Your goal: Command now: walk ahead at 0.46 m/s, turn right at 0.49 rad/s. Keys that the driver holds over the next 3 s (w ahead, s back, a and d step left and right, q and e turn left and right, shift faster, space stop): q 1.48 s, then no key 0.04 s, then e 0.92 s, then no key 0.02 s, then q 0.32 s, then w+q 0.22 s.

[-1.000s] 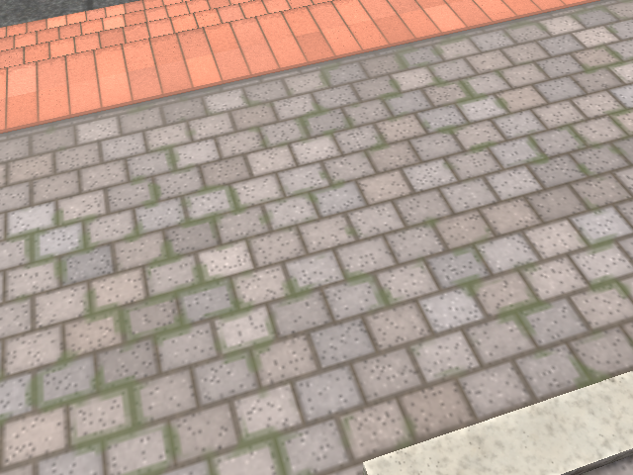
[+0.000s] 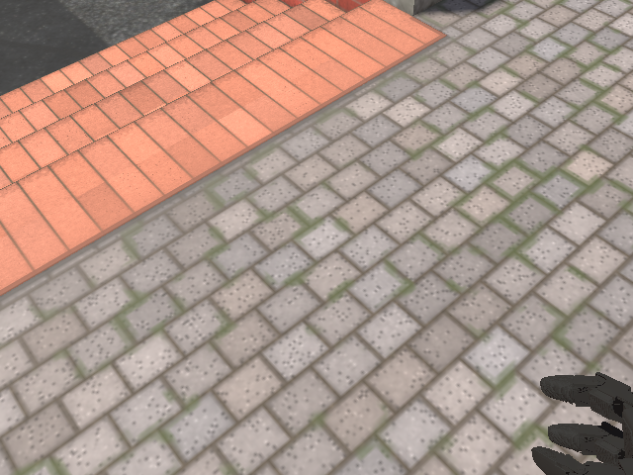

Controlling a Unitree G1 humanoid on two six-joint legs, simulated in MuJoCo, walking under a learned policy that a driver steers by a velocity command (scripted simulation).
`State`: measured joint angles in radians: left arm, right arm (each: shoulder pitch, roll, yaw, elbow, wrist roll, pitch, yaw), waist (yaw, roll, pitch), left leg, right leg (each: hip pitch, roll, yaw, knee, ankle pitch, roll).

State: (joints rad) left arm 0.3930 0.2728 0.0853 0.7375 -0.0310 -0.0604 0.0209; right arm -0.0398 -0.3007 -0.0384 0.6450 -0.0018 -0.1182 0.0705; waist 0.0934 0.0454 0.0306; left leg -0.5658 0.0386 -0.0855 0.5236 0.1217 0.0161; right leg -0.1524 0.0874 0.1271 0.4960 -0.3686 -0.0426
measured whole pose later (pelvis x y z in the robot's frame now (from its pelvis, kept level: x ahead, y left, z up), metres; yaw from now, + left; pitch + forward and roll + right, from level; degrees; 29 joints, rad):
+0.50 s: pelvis +0.19 +0.06 -0.05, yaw +8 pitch +3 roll -1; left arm 0.09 0.25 0.06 0.69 0.00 -0.01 0.06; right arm 0.25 -0.29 -0.07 0.78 0.02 0.02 -0.02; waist -0.06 0.00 0.03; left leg -0.32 -0.12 -0.16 0.44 -0.15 0.06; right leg -0.51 0.02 0.15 0.73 -0.27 0.08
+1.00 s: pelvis +0.21 +0.05 -0.06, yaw +26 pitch +1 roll +0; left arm 0.15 0.29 0.08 0.72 -0.01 0.01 0.03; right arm 0.18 -0.30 -0.08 0.62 0.02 0.08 0.02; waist 0.01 -0.01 0.05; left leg -0.34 0.02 0.02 0.67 -0.32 -0.05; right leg -0.28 -0.09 -0.09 0.52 -0.26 0.04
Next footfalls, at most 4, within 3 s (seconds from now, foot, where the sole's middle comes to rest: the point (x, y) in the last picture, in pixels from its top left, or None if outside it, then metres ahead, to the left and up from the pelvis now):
0.12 left None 0.26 0.14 -0.83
0.60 right None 0.32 -0.06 -0.83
1.02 left None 0.19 0.18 -0.83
1.50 right None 0.34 0.01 -0.83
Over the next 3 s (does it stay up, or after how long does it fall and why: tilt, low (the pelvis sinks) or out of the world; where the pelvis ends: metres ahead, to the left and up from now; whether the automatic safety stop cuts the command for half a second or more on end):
stays up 0.27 0.09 -0.06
